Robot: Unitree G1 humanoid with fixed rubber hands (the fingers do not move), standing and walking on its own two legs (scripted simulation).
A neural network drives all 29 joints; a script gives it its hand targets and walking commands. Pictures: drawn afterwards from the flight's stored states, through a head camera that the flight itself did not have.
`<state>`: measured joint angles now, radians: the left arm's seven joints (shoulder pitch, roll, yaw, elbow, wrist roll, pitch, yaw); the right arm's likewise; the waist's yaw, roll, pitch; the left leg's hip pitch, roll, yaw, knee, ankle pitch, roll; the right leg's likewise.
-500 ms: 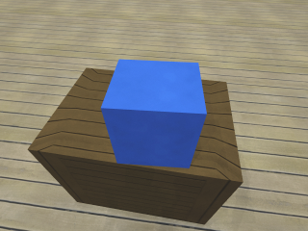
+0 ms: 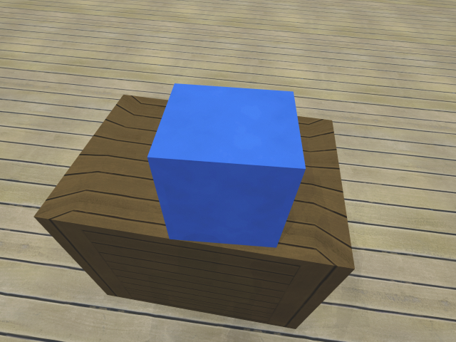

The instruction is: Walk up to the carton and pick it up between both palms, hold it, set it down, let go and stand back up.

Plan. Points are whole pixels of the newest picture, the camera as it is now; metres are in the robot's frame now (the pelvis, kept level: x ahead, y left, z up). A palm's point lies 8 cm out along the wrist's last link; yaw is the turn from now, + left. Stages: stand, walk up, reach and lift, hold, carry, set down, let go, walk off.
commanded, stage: stand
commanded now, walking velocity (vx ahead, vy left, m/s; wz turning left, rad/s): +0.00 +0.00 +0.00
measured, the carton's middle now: (227, 169) +0.48 +0.02 +0.00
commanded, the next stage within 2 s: reach and lift in 0.94 s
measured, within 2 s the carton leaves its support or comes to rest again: neither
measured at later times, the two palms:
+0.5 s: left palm out of the picture -0.07 +0.21 -0.15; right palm out of the picture -0.10 -0.18 -0.14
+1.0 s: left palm out of the picture -0.08 +0.20 -0.15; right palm out of the picture -0.09 -0.19 -0.15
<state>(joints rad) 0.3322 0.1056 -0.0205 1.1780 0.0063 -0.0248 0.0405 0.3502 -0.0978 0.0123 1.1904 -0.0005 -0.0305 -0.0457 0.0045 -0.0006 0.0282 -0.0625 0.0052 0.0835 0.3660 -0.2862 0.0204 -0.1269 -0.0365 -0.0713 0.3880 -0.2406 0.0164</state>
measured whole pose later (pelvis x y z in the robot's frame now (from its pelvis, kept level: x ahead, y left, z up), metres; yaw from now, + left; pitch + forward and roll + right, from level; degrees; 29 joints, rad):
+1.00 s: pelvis -0.04 +0.00 +0.00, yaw +1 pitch +1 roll +0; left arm 0.31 0.12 -0.06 1.17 -0.05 0.10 0.00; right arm 0.36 -0.08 -0.02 1.15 -0.03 0.04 -0.01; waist -0.03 0.00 0.00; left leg -0.20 0.00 0.07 0.44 -0.26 0.03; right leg -0.26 -0.05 -0.06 0.47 -0.26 0.01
